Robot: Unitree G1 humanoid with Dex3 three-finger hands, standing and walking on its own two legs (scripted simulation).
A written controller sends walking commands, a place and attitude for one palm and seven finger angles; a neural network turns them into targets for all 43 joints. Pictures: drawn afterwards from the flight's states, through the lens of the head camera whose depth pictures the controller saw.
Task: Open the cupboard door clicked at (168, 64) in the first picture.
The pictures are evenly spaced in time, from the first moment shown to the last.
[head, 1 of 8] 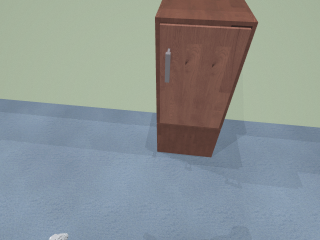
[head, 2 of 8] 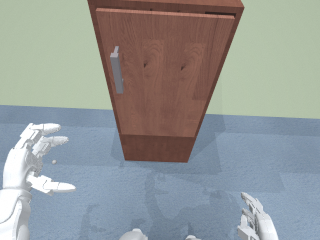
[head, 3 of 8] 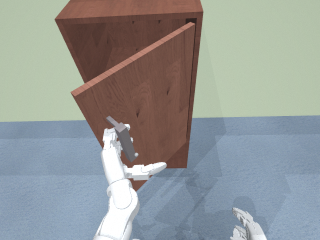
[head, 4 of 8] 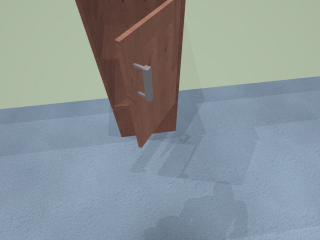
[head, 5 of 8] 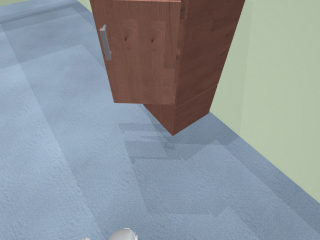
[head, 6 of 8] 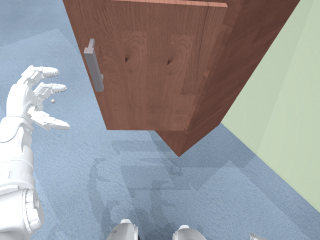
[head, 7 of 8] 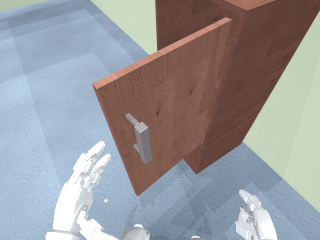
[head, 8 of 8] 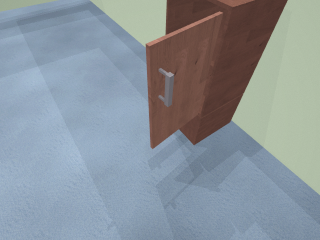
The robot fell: no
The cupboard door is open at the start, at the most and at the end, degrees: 0 100 98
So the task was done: yes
